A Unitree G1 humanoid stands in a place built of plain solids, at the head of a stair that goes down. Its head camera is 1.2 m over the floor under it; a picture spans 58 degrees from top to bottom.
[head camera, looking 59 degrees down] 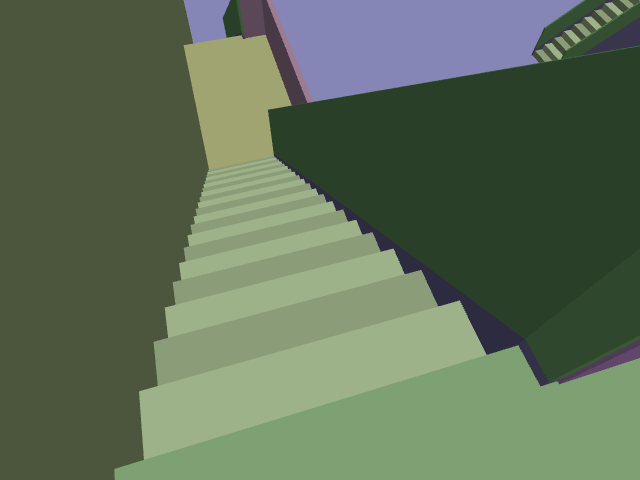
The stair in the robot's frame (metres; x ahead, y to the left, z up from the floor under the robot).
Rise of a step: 0.21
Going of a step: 0.24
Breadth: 1.11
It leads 16 degrees to the left of straight ahead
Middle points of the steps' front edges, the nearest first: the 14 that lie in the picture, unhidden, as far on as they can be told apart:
0.22 -0.03 0.00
0.45 0.04 -0.21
0.68 0.11 -0.43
0.90 0.17 -0.64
1.13 0.24 -0.85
1.36 0.30 -1.07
1.59 0.37 -1.28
1.82 0.44 -1.49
2.04 0.50 -1.71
2.27 0.57 -1.92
2.50 0.63 -2.13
2.73 0.70 -2.35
2.95 0.77 -2.56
3.18 0.83 -2.77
